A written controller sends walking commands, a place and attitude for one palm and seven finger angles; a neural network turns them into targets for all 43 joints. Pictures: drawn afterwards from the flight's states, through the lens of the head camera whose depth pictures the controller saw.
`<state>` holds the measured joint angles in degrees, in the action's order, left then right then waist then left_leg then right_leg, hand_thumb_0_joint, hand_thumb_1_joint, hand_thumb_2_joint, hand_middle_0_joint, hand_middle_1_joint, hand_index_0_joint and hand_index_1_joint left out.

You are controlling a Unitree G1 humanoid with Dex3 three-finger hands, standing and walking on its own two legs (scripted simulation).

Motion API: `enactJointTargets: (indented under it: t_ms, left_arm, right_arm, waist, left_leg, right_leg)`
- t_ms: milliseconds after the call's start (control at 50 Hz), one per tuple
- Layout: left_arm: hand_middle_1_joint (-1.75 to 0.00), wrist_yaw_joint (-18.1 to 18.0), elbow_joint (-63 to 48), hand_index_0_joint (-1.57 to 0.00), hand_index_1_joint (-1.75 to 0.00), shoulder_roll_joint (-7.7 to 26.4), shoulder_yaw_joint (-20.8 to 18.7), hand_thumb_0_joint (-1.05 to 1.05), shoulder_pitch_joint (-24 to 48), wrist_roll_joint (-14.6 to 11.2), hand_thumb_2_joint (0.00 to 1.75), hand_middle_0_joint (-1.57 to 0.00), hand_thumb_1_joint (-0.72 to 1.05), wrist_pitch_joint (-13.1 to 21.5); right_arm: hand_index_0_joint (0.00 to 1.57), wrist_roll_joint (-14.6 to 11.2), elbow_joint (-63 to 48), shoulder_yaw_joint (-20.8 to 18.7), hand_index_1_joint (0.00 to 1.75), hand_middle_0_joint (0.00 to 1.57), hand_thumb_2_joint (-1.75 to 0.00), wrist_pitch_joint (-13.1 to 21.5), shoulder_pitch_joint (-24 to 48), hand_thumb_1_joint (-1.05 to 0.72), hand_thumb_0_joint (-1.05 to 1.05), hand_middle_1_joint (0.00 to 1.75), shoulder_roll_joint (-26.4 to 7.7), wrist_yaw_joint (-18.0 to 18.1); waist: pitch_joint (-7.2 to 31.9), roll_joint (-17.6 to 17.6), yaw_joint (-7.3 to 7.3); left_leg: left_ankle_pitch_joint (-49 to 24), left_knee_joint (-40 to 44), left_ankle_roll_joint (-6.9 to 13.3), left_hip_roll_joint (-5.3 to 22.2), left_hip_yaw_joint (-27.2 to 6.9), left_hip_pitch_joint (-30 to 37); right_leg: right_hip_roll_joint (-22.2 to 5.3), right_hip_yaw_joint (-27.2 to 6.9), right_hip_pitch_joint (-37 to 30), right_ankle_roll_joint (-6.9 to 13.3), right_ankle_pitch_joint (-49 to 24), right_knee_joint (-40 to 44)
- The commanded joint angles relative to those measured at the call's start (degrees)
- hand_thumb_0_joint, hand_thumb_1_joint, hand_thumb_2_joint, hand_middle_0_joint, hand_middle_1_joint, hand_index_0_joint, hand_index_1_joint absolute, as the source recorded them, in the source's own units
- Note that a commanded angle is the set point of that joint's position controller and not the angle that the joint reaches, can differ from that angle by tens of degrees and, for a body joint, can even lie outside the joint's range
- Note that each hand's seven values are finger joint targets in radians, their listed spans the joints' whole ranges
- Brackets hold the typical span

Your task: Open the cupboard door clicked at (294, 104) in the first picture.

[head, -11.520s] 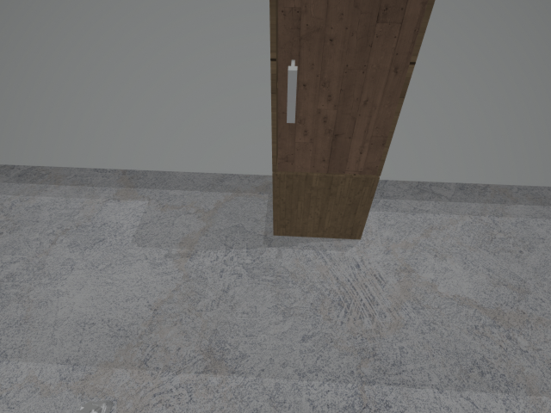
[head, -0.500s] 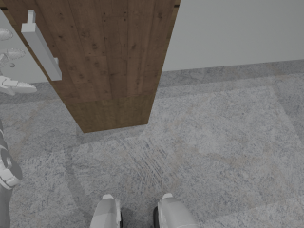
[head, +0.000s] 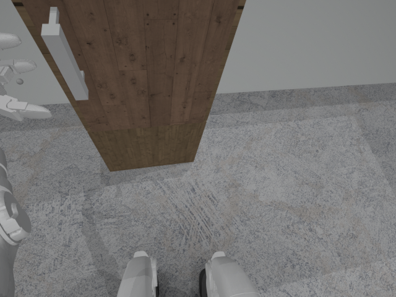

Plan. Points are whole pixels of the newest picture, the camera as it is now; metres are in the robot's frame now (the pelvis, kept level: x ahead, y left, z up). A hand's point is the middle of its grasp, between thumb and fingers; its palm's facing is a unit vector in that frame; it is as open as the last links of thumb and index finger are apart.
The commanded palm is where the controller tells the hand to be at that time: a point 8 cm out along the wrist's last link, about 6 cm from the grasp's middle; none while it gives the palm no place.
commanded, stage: move the hooked fingers beside the handle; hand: left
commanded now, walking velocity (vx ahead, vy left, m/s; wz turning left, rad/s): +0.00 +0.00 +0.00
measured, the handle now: (69, 58) +0.55 +0.22 +0.07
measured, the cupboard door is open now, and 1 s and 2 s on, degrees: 0 0 0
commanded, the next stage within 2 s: slide the fingers in behind the handle in 0.02 s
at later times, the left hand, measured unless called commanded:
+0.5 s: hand (39, 80) +0.49 +0.26 +0.08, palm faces +0.10 -0.99 +0.01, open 14.0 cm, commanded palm +0.47 +0.29 +0.07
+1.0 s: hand (64, 77) +0.50 +0.22 +0.08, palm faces +0.11 -0.99 +0.00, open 14.0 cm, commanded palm +0.48 +0.26 +0.07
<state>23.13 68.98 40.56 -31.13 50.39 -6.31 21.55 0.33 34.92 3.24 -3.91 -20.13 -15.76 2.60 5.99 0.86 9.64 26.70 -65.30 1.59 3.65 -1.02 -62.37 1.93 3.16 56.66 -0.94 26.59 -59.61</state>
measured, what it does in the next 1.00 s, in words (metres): stands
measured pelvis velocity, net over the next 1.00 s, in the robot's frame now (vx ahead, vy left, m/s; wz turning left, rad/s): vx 0.00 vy -0.01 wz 0.01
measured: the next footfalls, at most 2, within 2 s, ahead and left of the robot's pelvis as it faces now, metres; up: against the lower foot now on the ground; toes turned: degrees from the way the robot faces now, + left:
none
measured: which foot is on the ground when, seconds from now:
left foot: down 0.00-1.00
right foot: down 0.00-1.00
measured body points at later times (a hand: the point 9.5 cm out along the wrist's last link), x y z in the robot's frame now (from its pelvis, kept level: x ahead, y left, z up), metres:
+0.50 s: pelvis +0.00 +0.00 +0.00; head +0.13 +0.03 +0.43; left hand +0.48 +0.31 +0.08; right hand +0.02 -0.27 -0.10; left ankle +0.03 +0.10 -0.65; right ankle +0.01 -0.14 -0.65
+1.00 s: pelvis +0.00 -0.01 +0.00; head +0.14 +0.01 +0.43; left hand +0.49 +0.28 +0.08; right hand +0.02 -0.28 -0.11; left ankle +0.03 +0.10 -0.65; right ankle +0.01 -0.14 -0.65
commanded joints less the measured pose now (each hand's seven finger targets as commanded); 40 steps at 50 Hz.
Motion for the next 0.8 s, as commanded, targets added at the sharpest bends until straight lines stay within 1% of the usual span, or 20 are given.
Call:
enactJointTargets:
  t_ms: [0, 40, 60, 100, 140, 180, 220, 280, 320, 380, 400, 420, 460, 480, 520, 600, 660, 700, 740, 780]
  left_arm:
    - [-1.20, 0.10, -13.53, -0.30, -1.20, 18.56, -1.82, 0.00, 22.07, -1.64, 0.30, -0.30, -0.50, 4.13]
    - [-1.20, 0.46, -12.63, -0.30, -1.20, 16.20, -0.38, 0.00, 21.34, -2.00, 0.30, -0.30, -0.50, 3.36]
    - [-1.20, 0.53, -12.30, -0.30, -1.20, 17.23, -1.53, 0.00, 20.74, -2.33, 0.30, -0.30, -0.50, 3.30]
    - [-1.20, 0.67, -13.54, -0.30, -1.20, 17.31, -1.34, 0.00, 20.63, -2.24, 0.30, -0.30, -0.50, 3.06]
    - [-1.20, 0.47, -14.56, -0.30, -1.20, 13.66, 1.06, 0.00, 21.09, -2.43, 0.30, -0.30, -0.50, 3.06]
    - [-1.20, -0.12, -15.06, -0.30, -1.20, 14.24, 0.10, 0.00, 21.06, -2.77, 0.30, -0.30, -0.50, 3.48]
    - [-1.20, -0.67, -13.55, -0.30, -1.20, 12.32, 1.10, 0.00, 20.14, -2.86, 0.30, -0.30, -0.50, 3.14]
    - [-1.20, -1.75, -13.83, -0.30, -1.20, 14.27, 0.05, 0.00, 21.32, -2.14, 0.30, -0.30, -0.50, 3.40]
    - [-1.20, -2.64, -14.90, -0.30, -1.20, 12.15, 1.61, 0.00, 22.17, -1.64, 0.30, -0.30, -0.50, 3.81]
    - [-1.20, -3.84, -16.43, -0.30, -1.20, 11.96, 0.86, 0.00, 21.50, -1.79, 0.30, -0.30, -0.50, 4.95]
    - [-1.20, -4.01, -14.96, -0.30, -1.20, 10.35, 2.03, 0.00, 21.43, -1.78, 0.30, -0.30, -0.50, 4.60]
    - [-1.20, -4.27, -14.64, -0.30, -1.20, 10.97, 1.66, 0.00, 21.67, -1.60, 0.30, -0.30, -0.50, 4.42]
    - [-1.20, -4.82, -15.16, -0.30, -1.20, 11.34, 1.11, 0.00, 21.42, -1.32, 0.30, -0.30, -0.50, 4.44]
    - [-1.20, -5.07, -15.32, -0.30, -1.20, 10.68, 1.90, 0.00, 21.27, -1.10, 0.30, -0.30, -0.50, 4.35]
    - [-1.20, -5.61, -14.73, -0.30, -1.20, 9.85, 2.53, 0.00, 22.50, -1.11, 0.30, -0.30, -0.50, 4.20]
    - [-1.20, -6.05, -13.92, -0.30, -1.20, 11.16, 1.09, 0.00, 20.75, -1.10, 0.30, -0.30, -0.50, 4.50]
    - [-1.20, -6.17, -15.00, -0.30, -1.20, 8.20, 3.06, 0.00, 21.58, -1.26, 0.30, -0.30, -0.50, 5.01]
    - [-1.20, -6.41, -13.80, -0.30, -1.20, 9.34, 2.19, 0.00, 21.52, -1.40, 0.30, -0.30, -0.50, 4.78]
    - [-1.20, -6.56, -14.07, -0.30, -1.20, 7.63, 3.60, 0.00, 22.61, -1.18, 0.30, -0.30, -0.50, 4.69]
    - [-1.20, -6.94, -13.93, -0.30, -1.20, 9.43, 1.86, 0.00, 22.03, -1.20, 0.30, -0.30, -0.50, 4.93]
  right_arm:
    - [0.20, 0.19, -1.96, -4.28, 0.30, 0.20, -0.90, 0.44, -10.40, -0.90, 0.00, 0.30, -11.84, 0.97]
    - [0.20, 0.11, -1.94, -4.30, 0.30, 0.20, -0.90, 0.27, -10.28, -0.90, 0.00, 0.30, -11.72, 0.87]
    - [0.20, 0.14, -1.90, -4.37, 0.30, 0.20, -0.90, 0.25, -10.67, -0.90, 0.00, 0.30, -11.89, 1.02]
    - [0.20, 0.02, -2.02, -4.42, 0.30, 0.20, -0.90, 0.16, -10.66, -0.90, 0.00, 0.30, -11.85, 1.05]
    - [0.20, 0.04, -1.88, -4.55, 0.30, 0.20, -0.90, 0.13, -10.51, -0.90, 0.00, 0.30, -11.40, 0.78]
    - [0.20, 0.13, -1.68, -4.71, 0.30, 0.20, -0.90, 0.03, -10.56, -0.90, 0.00, 0.30, -11.60, 0.79]
    - [0.20, 0.04, -1.68, -4.60, 0.30, 0.20, -0.90, 0.09, -10.50, -0.90, 0.00, 0.30, -11.30, 0.71]
    - [0.20, 0.09, -1.70, -4.60, 0.30, 0.20, -0.90, 0.19, -10.47, -0.90, 0.00, 0.30, -11.48, 0.90]
    - [0.20, 0.23, -1.72, -4.60, 0.30, 0.20, -0.90, 0.32, -10.33, -0.90, 0.00, 0.30, -11.04, 0.68]
    - [0.20, 0.41, -1.86, -4.77, 0.30, 0.20, -0.90, 0.37, -10.45, -0.90, 0.00, 0.30, -11.01, 0.45]
    - [0.20, 0.29, -1.62, -4.69, 0.30, 0.20, -0.90, 0.42, -10.15, -0.90, 0.00, 0.30, -10.77, 0.35]
    - [0.20, 0.33, -1.52, -4.64, 0.30, 0.20, -0.90, 0.39, -10.30, -0.90, 0.00, 0.30, -10.91, 0.35]
    - [0.20, 0.35, -1.74, -4.76, 0.30, 0.20, -0.90, 0.36, -10.49, -0.90, 0.00, 0.30, -10.84, 0.33]
    - [0.20, 0.28, -1.97, -4.69, 0.30, 0.20, -0.90, 0.31, -10.12, -0.90, 0.00, 0.30, -10.81, 0.30]
    - [0.20, 0.29, -1.59, -4.65, 0.30, 0.20, -0.90, 0.34, -10.07, -0.90, 0.00, 0.30, -10.64, 0.31]
    - [0.20, 0.25, -2.07, -4.52, 0.30, 0.20, -0.90, 0.44, -10.03, -0.90, 0.00, 0.30, -10.52, 0.25]
    - [0.20, 0.33, -1.94, -4.62, 0.30, 0.20, -0.90, 0.57, -10.20, -0.90, 0.00, 0.30, -10.18, 0.03]
    - [0.20, 0.20, -1.73, -4.65, 0.30, 0.20, -0.90, 0.45, -10.20, -0.90, 0.00, 0.30, -10.42, 0.20]
    - [0.20, 0.14, -1.69, -4.74, 0.30, 0.20, -0.90, 0.58, -10.13, -0.90, 0.00, 0.30, -10.20, 0.15]
    - [0.20, 0.23, -1.52, -4.79, 0.30, 0.20, -0.90, 0.62, -10.42, -0.90, 0.00, 0.30, -10.33, 0.15]
  waist:
    - [29.52, 13.14, -0.85]
    - [28.19, 12.44, -0.37]
    - [28.35, 11.08, -0.74]
    - [29.55, 12.22, -1.05]
    - [28.00, 12.74, -0.58]
    - [28.49, 11.95, -0.75]
    - [26.81, 9.89, -0.47]
    - [26.67, 10.26, -0.75]
    - [26.45, 12.33, -0.61]
    - [29.36, 11.45, -1.20]
    - [27.70, 11.72, -0.52]
    - [27.02, 10.10, -0.54]
    - [27.52, 10.52, -1.02]
    - [27.95, 11.53, -0.95]
    - [26.15, 9.74, -0.25]
    - [27.31, 8.47, -0.91]
    - [27.08, 9.36, -0.41]
    - [26.89, 7.63, -0.27]
    - [26.92, 8.25, 0.00]
    - [28.11, 7.77, -0.52]
  left_leg:
    - [-24.91, 7.00, -0.90, -0.23, -3.81, 32.42]
    - [-23.38, 7.22, -0.72, -0.25, -3.74, 31.88]
    - [-24.11, 7.16, -0.57, -0.33, -3.79, 31.51]
    - [-24.81, 7.26, -0.70, -0.37, -3.62, 31.98]
    - [-24.14, 7.75, -0.89, -0.28, -3.92, 33.30]
    - [-24.20, 7.80, -0.90, -0.22, -4.07, 33.39]
    - [-21.73, 8.10, -0.61, -0.42, -3.76, 31.46]
    - [-20.88, 8.14, -0.52, -0.64, -3.41, 30.03]
    - [-21.03, 8.42, -0.86, -0.56, -3.70, 31.90]
    - [-23.24, 8.27, -1.04, -0.47, -4.05, 33.47]
    - [-22.18, 8.17, -0.94, -0.49, -3.71, 32.81]
    - [-21.02, 8.34, -0.81, -0.48, -3.72, 31.57]
    - [-21.80, 8.36, -0.73, -0.62, -3.53, 31.96]
    - [-21.74, 8.44, -0.82, -0.68, -3.36, 31.98]
    - [-20.42, 8.36, -0.55, -0.66, -3.15, 30.44]
    - [-20.67, 7.67, -0.25, -1.09, -2.18, 27.74]
    - [-21.28, 7.68, -0.26, -1.05, -2.24, 29.34]
    - [-20.52, 7.59, -0.14, -1.05, -2.10, 27.51]
    - [-19.74, 7.61, -0.15, -1.14, -2.09, 27.65]
    - [-20.37, 7.21, -0.09, -1.16, -1.96, 27.40]
  right_leg:
    - [2.09, 0.06, -3.89, 2.29, -14.80, 5.83]
    - [2.10, 0.15, -3.25, 2.14, -13.88, 6.37]
    - [2.19, 0.10, -4.29, 2.30, -14.65, 6.29]
    - [2.03, 0.12, -4.54, 2.15, -15.31, 6.18]
    - [2.20, 0.51, -2.93, 2.20, -13.96, 6.73]
    - [2.13, 0.42, -3.17, 2.24, -13.93, 6.73]
    - [2.16, 0.37, -3.59, 2.12, -13.00, 7.10]
    - [1.89, -0.05, -4.54, 2.16, -13.12, 6.90]
    - [1.90, 0.19, -3.06, 2.30, -12.36, 6.98]
    - [2.02, 0.26, -4.22, 2.36, -13.52, 6.51]
    - [2.02, 0.19, -3.45, 2.23, -13.17, 6.81]
    - [1.97, 0.17, -4.11, 2.15, -12.77, 6.92]
    - [2.01, 0.07, -5.01, 2.34, -13.52, 6.76]
    - [1.82, -0.03, -4.71, 2.19, -13.56, 6.82]
    - [1.80, -0.17, -5.05, 1.99, -13.46, 7.18]
    - [1.70, -0.95, -8.09, 1.80, -15.68, 6.82]
    - [1.84, -0.77, -7.13, 2.03, -15.75, 6.81]
    - [1.69, -1.04, -8.01, 1.71, -16.02, 6.88]
    - [1.65, -0.99, -7.53, 1.72, -15.32, 6.89]
    - [1.64, -1.24, -8.36, 1.73, -16.18, 6.66]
